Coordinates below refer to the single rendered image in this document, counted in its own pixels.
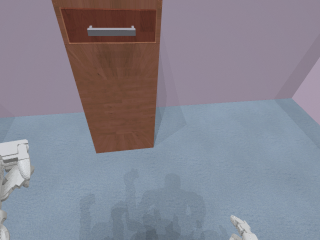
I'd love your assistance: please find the handle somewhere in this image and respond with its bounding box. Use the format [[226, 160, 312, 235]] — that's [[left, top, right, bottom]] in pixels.
[[87, 25, 136, 36]]

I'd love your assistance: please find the robot right hand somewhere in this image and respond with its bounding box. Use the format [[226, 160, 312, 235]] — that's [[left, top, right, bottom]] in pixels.
[[229, 215, 258, 240]]

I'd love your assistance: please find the cabinet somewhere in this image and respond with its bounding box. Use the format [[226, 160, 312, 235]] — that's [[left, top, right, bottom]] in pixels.
[[51, 0, 163, 154]]

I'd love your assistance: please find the robot left hand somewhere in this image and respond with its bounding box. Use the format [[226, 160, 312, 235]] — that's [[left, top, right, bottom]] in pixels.
[[0, 139, 35, 210]]

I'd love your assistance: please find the drawer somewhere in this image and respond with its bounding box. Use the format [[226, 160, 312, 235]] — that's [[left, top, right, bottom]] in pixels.
[[61, 7, 156, 43]]

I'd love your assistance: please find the robot left forearm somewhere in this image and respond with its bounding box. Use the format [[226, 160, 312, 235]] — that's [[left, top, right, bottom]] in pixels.
[[0, 209, 10, 240]]

